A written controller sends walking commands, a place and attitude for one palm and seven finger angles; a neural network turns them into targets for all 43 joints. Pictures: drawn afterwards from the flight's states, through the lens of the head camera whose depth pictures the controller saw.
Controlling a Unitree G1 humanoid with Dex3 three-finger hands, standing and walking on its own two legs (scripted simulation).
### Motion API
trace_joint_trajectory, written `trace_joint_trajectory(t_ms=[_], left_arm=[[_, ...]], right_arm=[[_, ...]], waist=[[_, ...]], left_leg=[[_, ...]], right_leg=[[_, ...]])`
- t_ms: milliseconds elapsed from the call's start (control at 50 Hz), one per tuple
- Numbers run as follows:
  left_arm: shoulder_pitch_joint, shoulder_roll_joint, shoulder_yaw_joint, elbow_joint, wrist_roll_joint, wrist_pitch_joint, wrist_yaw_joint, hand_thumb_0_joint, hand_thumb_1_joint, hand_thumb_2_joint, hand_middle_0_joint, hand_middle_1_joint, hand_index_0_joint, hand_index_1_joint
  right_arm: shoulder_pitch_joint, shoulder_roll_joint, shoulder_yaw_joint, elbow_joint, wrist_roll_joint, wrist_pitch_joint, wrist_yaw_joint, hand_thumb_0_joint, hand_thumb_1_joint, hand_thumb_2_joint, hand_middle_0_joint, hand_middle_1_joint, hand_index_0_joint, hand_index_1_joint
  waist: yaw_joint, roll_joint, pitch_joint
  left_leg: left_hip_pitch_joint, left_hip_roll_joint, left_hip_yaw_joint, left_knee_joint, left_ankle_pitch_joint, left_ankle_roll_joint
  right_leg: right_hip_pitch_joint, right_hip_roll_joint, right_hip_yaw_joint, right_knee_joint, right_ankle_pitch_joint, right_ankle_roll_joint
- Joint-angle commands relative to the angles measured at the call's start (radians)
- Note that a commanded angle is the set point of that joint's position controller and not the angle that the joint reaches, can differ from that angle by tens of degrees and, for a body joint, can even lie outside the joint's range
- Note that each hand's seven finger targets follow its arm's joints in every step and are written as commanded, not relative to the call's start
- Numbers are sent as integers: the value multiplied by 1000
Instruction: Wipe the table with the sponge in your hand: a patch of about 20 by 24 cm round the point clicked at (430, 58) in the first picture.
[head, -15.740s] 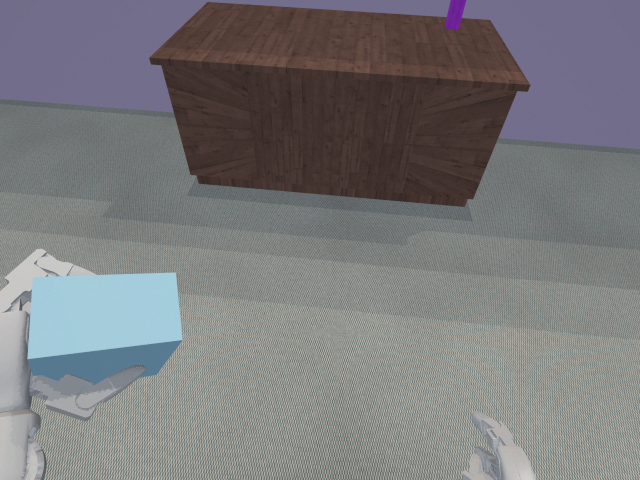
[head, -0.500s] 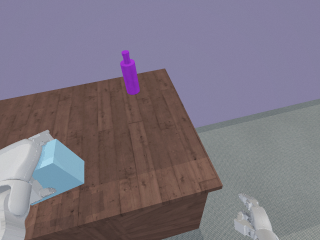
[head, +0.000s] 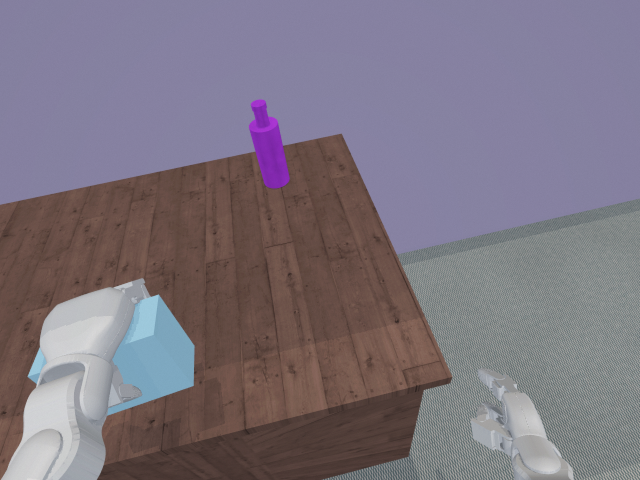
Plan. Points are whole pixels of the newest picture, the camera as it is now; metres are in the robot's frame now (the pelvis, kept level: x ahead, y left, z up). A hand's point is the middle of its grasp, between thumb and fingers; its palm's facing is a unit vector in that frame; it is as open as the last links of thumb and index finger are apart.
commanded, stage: turn the palm down, sponge in hand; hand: left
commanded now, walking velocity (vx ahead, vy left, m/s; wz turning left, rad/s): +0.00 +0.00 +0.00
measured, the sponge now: (129, 366) +0.21 +0.29 +0.04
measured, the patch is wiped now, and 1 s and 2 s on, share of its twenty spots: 0.00 0.00 0.00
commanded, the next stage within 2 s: move the sponge above the wiping area in 0.26 s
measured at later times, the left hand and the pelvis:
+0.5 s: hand (132, 351) +0.22 +0.27 +0.07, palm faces -0.08 -0.10 -0.99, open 10.6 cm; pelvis +0.00 +0.00 +0.00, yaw -1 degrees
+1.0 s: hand (142, 345) +0.23 +0.27 +0.06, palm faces -0.03 -0.08 -1.00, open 10.6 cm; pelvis -0.01 +0.01 +0.00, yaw -2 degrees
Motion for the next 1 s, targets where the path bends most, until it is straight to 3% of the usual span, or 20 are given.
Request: trace_joint_trajectory(t_ms=[0, 40, 60, 140, 160, 260, 360, 380, 420, 440, 460, 540, 560, 580, 760, 840, 860, 940, 960, 980], left_arm=[[-210, 294, 189, -273, 65, -108, 33, 0, 100, 1300, -1200, -1600, -1200, -1600], [-216, 361, 269, -307, 84, -141, 69, 0, 100, 1300, -1200, -1600, -1200, -1600], [-235, 295, 220, -295, 95, -151, 83, 0, 100, 1300, -1200, -1600, -1200, -1600], [-208, 311, 269, -232, 78, -127, 136, 0, 100, 1300, -1200, -1600, -1200, -1600], [-209, 240, 204, -209, 66, -106, 134, 0, 100, 1300, -1200, -1600, -1200, -1600], [-160, 169, 113, -192, 24, -11, 92, 0, 100, 1300, -1200, -1600, -1200, -1600], [-153, 205, 115, -217, 40, -15, 35, 0, 100, 1300, -1200, -1600, -1200, -1600], [-174, 259, 159, -207, 55, -37, 38, 0, 100, 1300, -1200, -1600, -1200, -1600], [-191, 251, 159, -216, 64, -81, 49, 0, 100, 1300, -1200, -1600, -1200, -1600], [-204, 309, 222, -247, 70, -96, 63, 0, 100, 1300, -1200, -1600, -1200, -1600], [-229, 260, 178, -223, 81, -111, 72, 0, 100, 1300, -1200, -1600, -1200, -1600], [-245, 304, 242, -182, 84, -142, 123, 0, 100, 1300, -1200, -1600, -1200, -1600], [-255, 231, 179, -183, 79, -144, 128, 0, 100, 1300, -1200, -1600, -1200, -1600], [-248, 244, 186, -164, 79, -143, 136, 0, 100, 1300, -1200, -1600, -1200, -1600], [-306, 140, 52, -82, 67, -93, 103, 0, 100, 1300, -1200, -1600, -1200, -1600], [-321, 230, 140, -97, 100, -128, 119, 0, 100, 1300, -1200, -1600, -1200, -1600], [-330, 186, 104, -102, 107, -137, 125, 0, 100, 1300, -1200, -1600, -1200, -1600], [-300, 273, 212, -51, 120, -133, 173, 0, 100, 1300, -1200, -1600, -1200, -1600], [-307, 183, 139, -45, 110, -125, 175, 0, 100, 1300, -1200, -1600, -1200, -1600], [-303, 222, 171, -20, 110, -116, 182, 0, 100, 1300, -1200, -1600, -1200, -1600]], right_arm=[[-157, -84, -35, -179, -23, -62, -6, 0, -900, -900, 200, 300, 200, 300], [-173, -84, -36, -170, -25, -65, -9, 0, -900, -900, 200, 300, 200, 300], [-153, -69, -36, -169, -27, -70, -9, 0, -900, -900, 200, 300, 200, 300], [-176, -83, -44, -145, -10, -66, -4, 0, -900, -900, 200, 300, 200, 300], [-168, -78, -44, -152, -7, -64, -2, 0, -900, -900, 200, 300, 200, 300], [-201, -89, -42, -168, 8, -56, -1, 0, -900, -900, 200, 300, 200, 300], [-191, -87, -36, -188, 0, -52, -3, 0, -900, -900, 200, 300, 200, 300], [-172, -90, -37, -176, -3, -53, -3, 0, -900, -900, 200, 300, 200, 300], [-163, -87, -42, -174, -12, -54, -5, 0, -900, -900, 200, 300, 200, 300], [-189, -88, -40, -173, -13, -59, -8, 0, -900, -900, 200, 300, 200, 300], [-170, -78, -38, -171, -14, -64, -10, 0, -900, -900, 200, 300, 200, 300], [-178, -85, -46, -141, -9, -68, -15, 0, -900, -900, 200, 300, 200, 300], [-166, -76, -48, -148, -6, -74, -14, 0, -900, -900, 200, 300, 200, 300], [-161, -80, -53, -142, -6, -76, -15, 0, -900, -900, 200, 300, 200, 300], [-175, -84, -46, -140, 2, -79, -15, 0, -900, -900, 200, 300, 200, 300], [-182, -87, -50, -134, -10, -77, -14, 0, -900, -900, 200, 300, 200, 300], [-169, -78, -51, -138, -9, -78, -14, 0, -900, -900, 200, 300, 200, 300], [-179, -88, -51, -117, -9, -66, -12, 0, -900, -900, 200, 300, 200, 300], [-173, -74, -49, -128, -3, -66, -11, 0, -900, -900, 200, 300, 200, 300], [-172, -83, -53, -118, 1, -64, -11, 0, -900, -900, 200, 300, 200, 300]], waist=[[15, -136, -270], [31, -69, -259], [26, -63, -267], [30, -5, -208], [18, -20, -202], [4, -44, -194], [3, -124, -221], [7, -145, -220], [13, -133, -225], [23, -103, -223], [15, -93, -227], [25, -27, -190], [13, -16, -213], [16, -9, -201], [-9, -62, -175], [21, -81, -228], [14, -85, -252], [38, -57, -214], [21, -71, -215], [26, -65, -207]], left_leg=[[42, -6, -69, 5, 407, 23], [61, -2, -83, 7, 408, 17], [62, 0, -71, 11, 423, 16], [52, 1, -84, -1, 402, 1], [38, 6, -71, -3, 406, 1], [20, 1, -62, -14, 377, 6], [10, -5, -59, -8, 365, 21], [10, -5, -64, -7, 372, 17], [23, -3, -64, -8, 373, 17], [38, -3, -76, -7, 347, 19], [31, -2, -65, -7, 344, 18], [37, 1, -85, -21, 311, 5], [37, 5, -73, -19, 319, 6], [35, 4, -73, -19, 319, 1], [7, 6, -78, -49, 247, 0], [22, 5, -92, -50, 265, 0], [24, 7, -79, -41, 286, 1], [11, 5, -93, -47, 292, -9], [1, 9, -75, -45, 292, -6], [-1, 9, -78, -44, 288, -10]], right_leg=[[165, -13, 129, -18, 324, -45], [155, 4, 175, -26, 310, -64], [148, -5, 140, -23, 305, -59], [118, 6, 177, -40, 281, -76], [122, -7, 132, -34, 290, -65], [138, -11, 112, -28, 291, -52], [161, -13, 115, -15, 297, -43], [150, -11, 124, -16, 300, -44], [142, -12, 126, -19, 296, -44], [132, 3, 166, -31, 263, -57], [126, -4, 132, -26, 244, -52], [92, 12, 168, -50, 184, -71], [100, 1, 126, -41, 186, -62], [90, 2, 129, -44, 183, -62], [74, 6, 92, -48, 120, -56], [104, 16, 131, -39, 138, -64], [111, 9, 106, -30, 152, -59], [107, 19, 150, -39, 159, -75], [108, 7, 112, -33, 166, -65], [98, 10, 121, -37, 157, -67]])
